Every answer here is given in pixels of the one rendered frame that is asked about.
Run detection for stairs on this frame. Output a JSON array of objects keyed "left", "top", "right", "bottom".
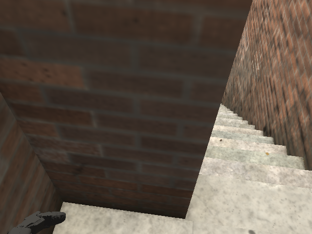
[{"left": 199, "top": 103, "right": 312, "bottom": 189}]

